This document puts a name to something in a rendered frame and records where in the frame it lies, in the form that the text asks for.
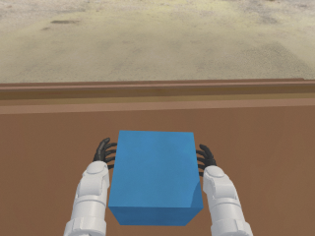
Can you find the robot left forearm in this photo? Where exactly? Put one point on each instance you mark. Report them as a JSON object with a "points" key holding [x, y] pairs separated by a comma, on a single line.
{"points": [[88, 213]]}

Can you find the carton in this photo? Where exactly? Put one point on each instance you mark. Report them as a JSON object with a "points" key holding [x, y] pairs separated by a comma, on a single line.
{"points": [[155, 180]]}

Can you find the robot left hand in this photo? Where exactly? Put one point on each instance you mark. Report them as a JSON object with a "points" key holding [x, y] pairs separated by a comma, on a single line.
{"points": [[102, 152]]}

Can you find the robot right hand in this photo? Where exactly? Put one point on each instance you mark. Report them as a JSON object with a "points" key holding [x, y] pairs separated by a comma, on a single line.
{"points": [[208, 159]]}

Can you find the robot right forearm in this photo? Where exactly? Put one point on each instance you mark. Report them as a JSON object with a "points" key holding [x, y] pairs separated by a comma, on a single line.
{"points": [[224, 205]]}

